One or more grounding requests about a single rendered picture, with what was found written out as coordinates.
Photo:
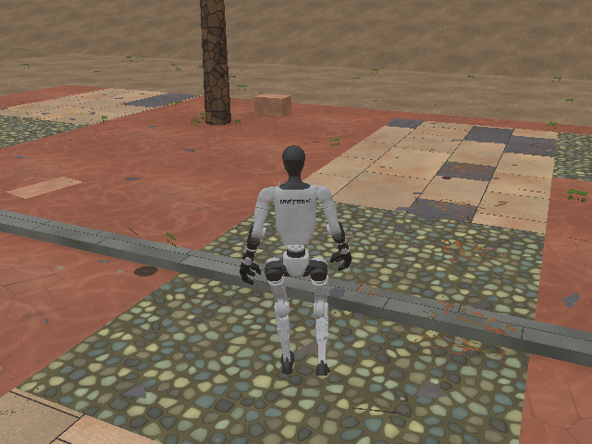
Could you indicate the left robot forearm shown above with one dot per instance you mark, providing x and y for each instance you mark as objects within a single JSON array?
[{"x": 250, "y": 248}]

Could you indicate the robot right upper arm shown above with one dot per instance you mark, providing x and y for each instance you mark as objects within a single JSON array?
[{"x": 323, "y": 194}]

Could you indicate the right robot thigh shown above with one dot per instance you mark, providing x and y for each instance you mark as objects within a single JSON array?
[{"x": 318, "y": 271}]

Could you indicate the robot left upper arm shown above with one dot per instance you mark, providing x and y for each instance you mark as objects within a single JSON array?
[{"x": 265, "y": 196}]

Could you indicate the robot torso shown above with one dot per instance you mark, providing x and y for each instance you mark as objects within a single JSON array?
[{"x": 295, "y": 220}]

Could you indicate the right robot forearm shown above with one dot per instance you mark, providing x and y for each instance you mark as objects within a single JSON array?
[{"x": 341, "y": 241}]

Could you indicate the right robot hand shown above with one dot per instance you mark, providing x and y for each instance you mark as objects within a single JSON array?
[{"x": 338, "y": 257}]

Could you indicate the left robot hand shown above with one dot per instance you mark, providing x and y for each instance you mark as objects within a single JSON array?
[{"x": 245, "y": 269}]

